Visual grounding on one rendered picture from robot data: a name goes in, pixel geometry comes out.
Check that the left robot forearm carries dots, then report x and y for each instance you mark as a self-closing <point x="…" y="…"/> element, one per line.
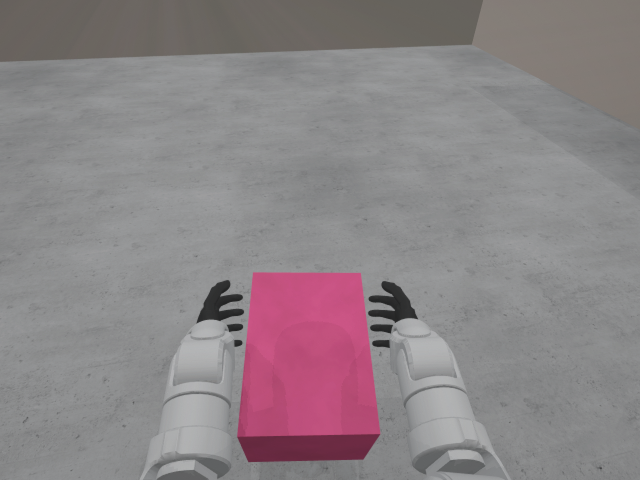
<point x="193" y="441"/>

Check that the left robot hand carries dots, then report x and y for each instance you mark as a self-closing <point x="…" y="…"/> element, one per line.
<point x="213" y="303"/>

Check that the right robot forearm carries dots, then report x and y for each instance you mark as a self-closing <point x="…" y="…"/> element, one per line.
<point x="444" y="434"/>

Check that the carton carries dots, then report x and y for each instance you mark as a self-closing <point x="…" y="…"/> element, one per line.
<point x="308" y="390"/>

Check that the right robot hand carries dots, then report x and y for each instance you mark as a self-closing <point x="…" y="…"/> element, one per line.
<point x="399" y="302"/>

